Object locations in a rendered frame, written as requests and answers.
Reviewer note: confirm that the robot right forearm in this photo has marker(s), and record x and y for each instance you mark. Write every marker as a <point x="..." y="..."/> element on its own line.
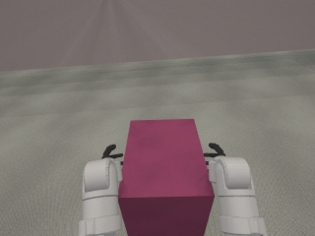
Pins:
<point x="239" y="214"/>

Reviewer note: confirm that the robot left forearm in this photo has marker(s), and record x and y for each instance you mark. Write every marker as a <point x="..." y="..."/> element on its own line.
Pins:
<point x="100" y="208"/>

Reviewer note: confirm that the carton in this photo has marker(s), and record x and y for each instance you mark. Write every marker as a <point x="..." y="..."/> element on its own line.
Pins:
<point x="165" y="188"/>

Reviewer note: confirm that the right robot hand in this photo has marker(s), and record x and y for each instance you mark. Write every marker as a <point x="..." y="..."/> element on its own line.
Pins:
<point x="217" y="149"/>

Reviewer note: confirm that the left robot hand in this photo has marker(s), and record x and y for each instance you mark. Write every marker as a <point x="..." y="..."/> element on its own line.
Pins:
<point x="107" y="152"/>

